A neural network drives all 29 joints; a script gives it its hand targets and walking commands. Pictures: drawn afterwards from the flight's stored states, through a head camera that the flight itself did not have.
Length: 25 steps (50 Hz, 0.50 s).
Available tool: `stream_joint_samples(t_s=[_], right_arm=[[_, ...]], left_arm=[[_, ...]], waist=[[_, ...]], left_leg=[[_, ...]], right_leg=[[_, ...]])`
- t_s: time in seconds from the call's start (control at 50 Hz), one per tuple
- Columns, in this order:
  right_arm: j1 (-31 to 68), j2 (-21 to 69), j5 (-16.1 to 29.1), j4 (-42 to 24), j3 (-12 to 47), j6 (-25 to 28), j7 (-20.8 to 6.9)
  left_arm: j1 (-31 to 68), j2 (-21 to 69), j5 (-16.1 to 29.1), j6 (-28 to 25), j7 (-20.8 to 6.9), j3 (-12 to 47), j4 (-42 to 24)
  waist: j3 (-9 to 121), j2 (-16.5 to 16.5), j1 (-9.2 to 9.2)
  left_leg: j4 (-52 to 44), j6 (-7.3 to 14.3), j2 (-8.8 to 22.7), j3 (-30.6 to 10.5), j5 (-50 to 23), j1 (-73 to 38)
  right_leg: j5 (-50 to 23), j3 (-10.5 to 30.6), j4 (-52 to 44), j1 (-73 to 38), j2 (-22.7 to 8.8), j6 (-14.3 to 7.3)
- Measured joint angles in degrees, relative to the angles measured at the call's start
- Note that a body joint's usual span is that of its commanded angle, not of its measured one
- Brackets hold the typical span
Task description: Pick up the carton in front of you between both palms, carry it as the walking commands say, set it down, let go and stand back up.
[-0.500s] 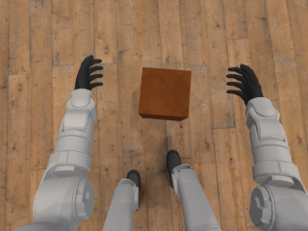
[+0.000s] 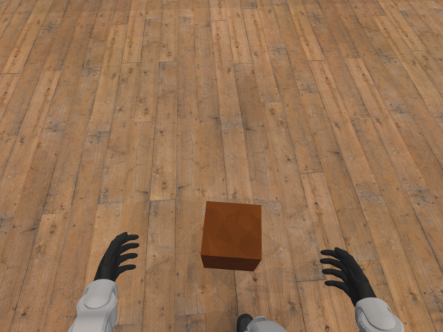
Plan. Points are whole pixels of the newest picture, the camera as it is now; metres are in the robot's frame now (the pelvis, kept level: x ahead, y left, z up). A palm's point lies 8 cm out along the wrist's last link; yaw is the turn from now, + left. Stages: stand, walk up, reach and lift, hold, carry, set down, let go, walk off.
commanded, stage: let go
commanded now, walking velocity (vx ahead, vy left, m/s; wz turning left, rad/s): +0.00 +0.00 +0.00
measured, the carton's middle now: (231, 238) +0.45 -0.06 -0.64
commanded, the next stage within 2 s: stand in 0.66 s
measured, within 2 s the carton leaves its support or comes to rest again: neither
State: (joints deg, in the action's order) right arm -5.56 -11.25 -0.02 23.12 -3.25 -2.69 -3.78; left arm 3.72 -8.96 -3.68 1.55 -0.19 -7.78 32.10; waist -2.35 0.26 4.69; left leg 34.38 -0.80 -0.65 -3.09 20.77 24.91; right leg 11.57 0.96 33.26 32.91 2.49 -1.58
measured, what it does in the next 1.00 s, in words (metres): stands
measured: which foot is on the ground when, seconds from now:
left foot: down 0.00-1.00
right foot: down 0.00-1.00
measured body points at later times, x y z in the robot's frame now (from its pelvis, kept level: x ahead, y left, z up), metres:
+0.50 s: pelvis +0.03 +0.05 +0.01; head +0.05 +0.04 +0.46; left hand +0.20 +0.28 -0.06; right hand +0.21 -0.19 -0.06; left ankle -0.05 +0.13 -0.73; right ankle +0.04 -0.10 -0.73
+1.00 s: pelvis +0.03 +0.01 +0.01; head +0.03 -0.01 +0.46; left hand +0.16 +0.32 -0.06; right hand +0.17 -0.26 -0.10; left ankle -0.05 +0.13 -0.73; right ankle +0.04 -0.10 -0.73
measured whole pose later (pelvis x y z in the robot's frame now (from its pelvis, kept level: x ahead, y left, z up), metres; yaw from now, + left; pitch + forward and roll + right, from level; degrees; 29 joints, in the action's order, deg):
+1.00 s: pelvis +0.03 +0.01 +0.01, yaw +1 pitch +0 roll +0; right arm -14.1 -19.4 -2.8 36.2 -3.1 -1.4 0.2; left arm -10.8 -18.6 -3.0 0.4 0.3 -3.6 40.6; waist 0.4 -4.0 0.0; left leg 29.1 0.5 -1.8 -4.1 21.8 7.7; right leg 15.1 0.3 31.2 16.6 1.0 -0.6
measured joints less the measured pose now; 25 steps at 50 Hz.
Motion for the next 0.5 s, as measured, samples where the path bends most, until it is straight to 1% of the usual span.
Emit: stream_joint_samples(t_s=[0.14,0.24,0.3,0.4,0.5], right_arm=[[-7.35,0.22,0.51,-0.88,1.88,-0.78,-0.07],[-8.67,-0.8,0.32,-0.03,0.82,-1.84,-0.6],[-8.08,-1.5,0.08,0.28,0.34,-2.83,-0.75],[-7.18,-1.45,-0.85,-0.01,0.32,-4.19,-0.37],[-7.58,-0.83,-1.27,-0.26,0.39,-4.33,0.13]], left_arm=[[-9.21,-1.39,1.23,0.31,-1.06,2.12,-2.09],[-14.29,-1.03,1.35,1.66,-1.76,3.9,-4.59],[-15.79,-0.97,1.58,2.73,-2.16,4.7,-5.87],[-16.6,-1.6,2.6,4.09,-2.84,5.36,-7.19],[-16.49,-2.49,3.58,4.52,-3.07,5.52,-7.48]], waist=[[-0.94,0.38,-1.97],[-1.08,-1.2,-3.68],[-1.69,-2.56,-4.38],[-2.57,-3.85,-4.69],[-2.54,-3.02,-4.47]], left_leg=[[-6.2,1.11,-0.06,-0.37,-0.96,-12.7],[-8.33,2.13,-0.5,-0.11,-0.89,-18.33],[-8.72,2.78,-0.9,0.14,-0.67,-20.4],[-9.04,3.45,-1.4,0.29,-0.38,-22.35],[-9.18,3.47,-1.44,0.26,-0.12,-23.07]], right_leg=[[-0.81,-0.12,-6.64,-13.19,-0.33,0.97],[-0.97,0.27,-9.32,-19.09,-0.8,1.91],[-0.8,0.57,-9.84,-21.19,-1.17,2.49],[-0.32,0.8,-9.92,-23.02,-1.65,3.07],[0.26,0.77,-9.56,-23.51,-1.68,3.06]])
